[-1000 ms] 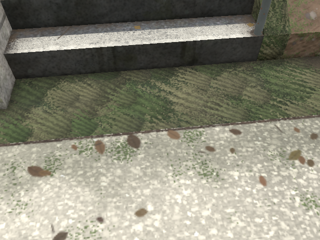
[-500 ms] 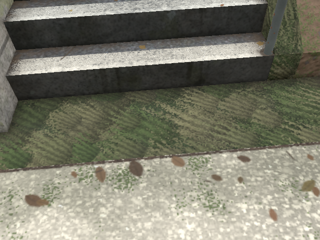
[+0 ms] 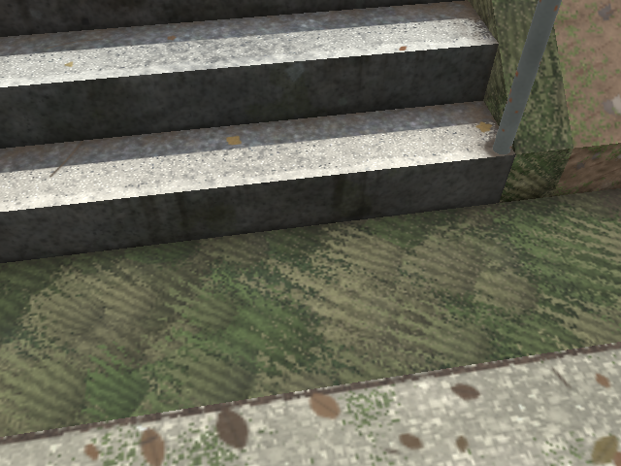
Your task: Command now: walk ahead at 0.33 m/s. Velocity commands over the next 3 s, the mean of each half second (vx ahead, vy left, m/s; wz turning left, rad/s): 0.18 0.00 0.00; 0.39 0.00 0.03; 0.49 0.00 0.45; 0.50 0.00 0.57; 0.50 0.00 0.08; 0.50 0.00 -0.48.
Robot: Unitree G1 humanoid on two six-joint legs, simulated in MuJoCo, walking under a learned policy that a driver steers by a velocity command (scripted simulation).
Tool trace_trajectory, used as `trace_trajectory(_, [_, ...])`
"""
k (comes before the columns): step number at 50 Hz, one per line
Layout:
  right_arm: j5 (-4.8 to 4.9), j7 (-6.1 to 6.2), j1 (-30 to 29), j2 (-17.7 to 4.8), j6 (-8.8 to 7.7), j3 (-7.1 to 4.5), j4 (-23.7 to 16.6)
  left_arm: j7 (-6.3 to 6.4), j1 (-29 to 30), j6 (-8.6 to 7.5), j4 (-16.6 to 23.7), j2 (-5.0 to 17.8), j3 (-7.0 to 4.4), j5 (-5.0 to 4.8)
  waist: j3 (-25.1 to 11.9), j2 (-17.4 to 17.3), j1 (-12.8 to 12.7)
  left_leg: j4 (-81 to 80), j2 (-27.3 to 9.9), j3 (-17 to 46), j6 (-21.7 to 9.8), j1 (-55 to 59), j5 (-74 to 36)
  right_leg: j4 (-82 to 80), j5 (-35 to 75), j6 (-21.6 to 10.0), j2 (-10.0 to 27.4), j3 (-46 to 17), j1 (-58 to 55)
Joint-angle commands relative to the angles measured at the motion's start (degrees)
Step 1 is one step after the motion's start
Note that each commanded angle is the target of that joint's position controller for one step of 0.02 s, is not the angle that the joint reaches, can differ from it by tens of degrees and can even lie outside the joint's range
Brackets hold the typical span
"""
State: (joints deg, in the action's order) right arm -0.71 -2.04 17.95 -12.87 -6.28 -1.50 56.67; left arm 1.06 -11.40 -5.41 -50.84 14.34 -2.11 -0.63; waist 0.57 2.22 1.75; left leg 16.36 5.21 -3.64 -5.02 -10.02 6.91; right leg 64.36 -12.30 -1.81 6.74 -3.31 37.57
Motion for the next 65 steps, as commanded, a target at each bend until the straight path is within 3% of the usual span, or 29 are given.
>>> trace_trajectory(1, [-0.33,1.07,-3.99,-7.03,-0.87,-0.80,-3.41,0.47,-4.51,0.26,1.60,1.57,-0.43,0.94,1.22,-4.58,-3.92,-7.16,-13.92,5.89,-8.91,-8.60,-29.24,-10.67,8.61,1.89,0.36,1.66,-5.65])
trace_trajectory(6, [0.78,2.06,0.97,-9.17,0.84,-1.01,-1.22,-0.22,4.32,0.65,3.38,1.44,0.06,0.43,-1.55,-5.96,0.03,-2.90,-14.60,5.52,-6.78,-1.39,-26.00,-27.78,16.46,2.13,-3.23,2.55,-10.90])
trace_trajectory(10, [1.79,2.57,-1.14,-8.02,1.91,-0.84,-0.55,-0.65,1.77,0.16,2.77,4.37,-1.07,1.41,-3.71,-5.58,-2.76,6.87,-14.73,8.16,-3.64,3.76,-21.50,-38.76,15.84,-0.88,-5.08,2.36,-17.76])
trace_trajectory(11, [1.33,2.65,0.87,-7.19,1.85,-0.61,-0.36,-0.32,-1.50,-0.10,1.48,7.13,-1.98,1.83,-5.81,-2.93,-2.92,12.29,-11.23,6.99,-1.50,2.88,-18.68,-41.26,29.65,-2.14,-3.47,1.14,-24.58])
trace_trajectory(12, [-0.19,2.55,5.99,-4.53,1.23,0.28,-0.05,-0.08,-4.86,0.01,1.04,10.91,-2.67,2.33,-11.58,3.37,-1.04,21.59,-6.90,4.93,0.90,-5.29,-3.26,-35.98,51.15,-6.17,4.59,-5.63,-38.37])
trace_trajectory(13, [0.07,2.42,12.03,0.56,1.26,1.89,2.21,-0.10,-7.06,0.82,0.11,7.98,-1.90,2.23,-17.07,12.57,-0.87,32.40,-3.57,3.20,3.95,-13.72,19.77,-36.47,54.44,-14.87,13.38,-14.90,-46.41])
trace_trajectory(14, [0.80,2.48,9.40,-3.21,2.16,1.15,2.20,-0.66,-8.18,1.15,0.09,3.56,-0.70,1.72,-17.00,10.42,-2.72,39.39,-4.21,5.86,5.44,-15.73,31.58,-40.00,44.95,-16.31,14.15,-19.15,-43.38])
trace_trajectory(16, [1.42,3.18,2.93,-6.12,4.42,-0.04,0.89,-1.04,-1.58,1.28,1.26,4.33,-0.49,1.35,-10.94,3.24,-1.62,43.72,-7.22,7.41,6.39,-18.19,28.73,-44.23,22.92,-13.06,11.30,-17.24,-33.42])
trace_trajectory(20, [0.83,4.65,2.47,-3.16,6.50,0.01,2.04,-0.27,4.89,2.36,1.72,5.46,-0.90,2.12,-6.42,5.07,0.77,30.20,-7.42,4.19,7.40,-7.75,19.60,-50.93,0.99,-9.50,4.65,-8.66,-17.88])
trace_trajectory(23, [0.94,4.39,2.55,-4.80,5.94,-0.67,2.72,0.38,2.31,2.93,0.64,8.80,-2.42,0.00,-5.70,7.51,0.23,26.18,-5.37,0.71,5.18,-6.04,15.99,-55.34,-18.73,-9.91,5.43,-11.33,-17.17])
trace_trajectory(27, [0.12,3.84,4.89,-2.78,4.59,-0.68,4.73,0.69,4.53,2.92,0.74,7.12,-2.79,-1.44,-2.37,4.84,3.17,13.14,-4.95,-0.75,-0.04,2.32,11.67,-54.68,-23.75,-6.82,3.43,-8.75,-11.26])
trace_trajectory(28, [-0.16,3.75,7.26,-3.02,4.29,-0.74,5.63,0.59,6.37,2.86,1.43,5.49,-2.51,-1.51,-0.92,2.20,4.33,7.89,-6.68,1.90,-1.98,4.09,14.28,-50.31,-22.36,-4.96,1.02,-6.15,-8.95])
trace_trajectory(29, [-0.24,3.86,12.47,-5.24,3.81,-1.17,6.79,0.28,9.11,2.68,2.87,2.27,-1.82,-1.31,-0.94,-6.46,5.68,-0.17,-15.49,14.00,-5.00,9.35,22.68,-36.03,-18.45,-2.55,-3.31,-0.92,-1.54])
trace_trajectory(30, [0.68,3.71,12.85,-12.30,3.46,-3.00,6.41,-0.05,10.68,1.79,4.58,0.68,-1.46,-1.63,3.39,-18.44,5.42,-10.62,-26.24,31.87,-9.90,9.15,35.90,-23.77,-12.60,-0.99,-9.69,6.73,8.93])
trace_trajectory(31, [-0.48,3.97,9.01,-12.71,2.27,-3.11,5.34,-0.22,10.75,0.78,4.51,3.26,-2.07,-1.56,6.95,-16.74,3.55,-12.79,-29.10,37.32,-11.38,5.42,36.80,-16.00,-10.55,-2.04,-6.43,1.15,11.28])
trace_trajectory(32, [-0.25,4.13,5.22,-9.33,1.09,-2.44,3.90,-0.66,8.01,0.39,3.32,5.03,-2.62,-1.47,6.88,-13.31,0.80,-11.77,-26.60,32.71,-9.22,6.84,30.83,-13.17,-5.25,-2.27,-5.01,-0.88,12.84])
trace_trajectory(36, [1.19,3.25,6.38,-5.23,0.27,-1.57,3.38,-1.14,8.03,0.21,1.28,3.48,-2.84,0.02,2.88,-8.02,0.58,-10.63,-20.02,17.39,-4.24,10.25,10.85,-13.92,5.21,-0.39,-3.29,2.21,9.56])
trace_trajectory(40, [0.74,3.40,9.56,-7.07,0.92,-1.85,3.55,-1.82,14.39,0.26,2.95,0.58,-1.52,-0.70,4.10,-9.32,2.97,-10.65,-17.74,10.97,-4.10,6.57,4.01,-24.41,9.91,1.04,-3.89,5.27,2.23])
trace_trajectory(45, [1.82,3.08,12.15,-8.95,1.35,-2.77,4.33,-2.89,19.12,-0.01,4.91,1.99,-0.95,-1.34,6.66,-10.34,4.41,-8.20,-19.74,10.84,-4.76,6.75,2.28,-32.72,7.10,0.17,-4.41,6.23,-4.10])
trace_trajectory(47, [2.22,2.97,11.20,-9.55,1.77,-3.24,4.34,-3.08,16.66,-0.45,4.92,3.76,-1.46,-1.34,6.48,-10.81,1.87,-5.32,-21.03,12.40,-4.41,6.89,-0.85,-35.75,4.46,-1.11,-5.12,5.92,-9.28])
trace_trajectory(49, [2.21,2.95,8.07,-9.13,1.92,-3.19,3.22,-2.43,3.55,-0.73,1.10,7.53,-3.56,-1.25,-0.04,-9.52,-5.03,6.91,-17.92,9.84,-2.35,2.92,-15.85,-37.79,4.64,-3.12,-7.09,6.45,-27.37])
trace_trajectory(50, [1.60,2.74,5.47,-7.24,1.68,-2.49,1.32,-1.73,-8.02,-0.91,-1.39,11.75,-5.13,-0.74,-8.59,-4.70,-10.13,23.43,-14.05,6.36,0.13,-6.95,-13.00,-36.78,4.13,-6.04,0.51,-1.59,-44.69])
trace_trajectory(51, [1.72,2.83,9.49,0.09,0.73,-0.66,-0.47,-1.54,-15.03,-0.25,-2.70,17.32,-6.37,0.25,-18.41,11.29,-9.88,45.99,-5.13,1.27,4.26,-27.33,11.04,-43.18,-5.89,-13.17,16.12,-25.04,-63.35])
trace_trajectory(52, [2.96,2.81,8.97,-2.97,-0.38,-1.58,0.39,-1.71,-13.89,-0.47,-2.81,12.69,-4.95,0.64,-19.21,11.10,-9.46,57.28,-5.44,10.43,3.72,-31.64,23.94,-48.79,-9.68,-14.29,18.24,-35.15,-58.74])
trace_trajectory(53, [4.01,2.80,6.12,-6.08,-0.68,-2.65,-0.71,-1.83,-8.06,-0.72,-1.66,8.92,-3.61,0.51,-11.36,8.62,-7.52,60.92,-8.55,11.24,2.27,-34.93,20.41,-49.17,-9.14,-11.85,16.94,-26.39,-51.26])
trace_trajectory(56, [2.89,3.70,3.00,-4.05,1.00,-3.60,-1.20,-2.56,1.53,-1.32,-1.08,2.32,-1.78,0.75,-1.65,4.18,-2.50,54.54,-13.86,9.76,0.87,-28.51,8.87,-54.28,0.34,-6.94,9.65,-7.47,-33.01])
trace_trajectory(61, [2.61,3.13,-0.68,-2.03,3.44,-4.08,-4.36,-1.18,-0.70,-1.59,-3.69,4.20,-2.42,1.63,2.44,1.63,-0.50,48.78,-13.87,10.48,1.25,-31.49,1.39,-57.24,12.52,-8.08,9.16,2.60,-29.26])
trace_trajectory(62, [-3.79,0.76,-4.93,-0.66,4.29,-2.97,-6.60,-1.04,-4.77,-1.96,-5.14,3.42,-1.73,3.06,6.29,-2.07,0.27,44.81,-12.48,4.63,1.94,-30.33,-1.01,-58.04,12.64,-7.90,9.39,5.66,-24.51])
trace_trajectory(65, [-1.95,-1.82,-10.99,-0.01,4.76,-2.09,-9.53,-0.79,-4.94,-2.54,-4.41,4.51,-1.87,2.76,5.92,1.96,-0.80,30.83,-11.64,1.56,1.42,-24.24,-9.36,-58.25,13.51,-6.17,7.03,11.66,-24.04])
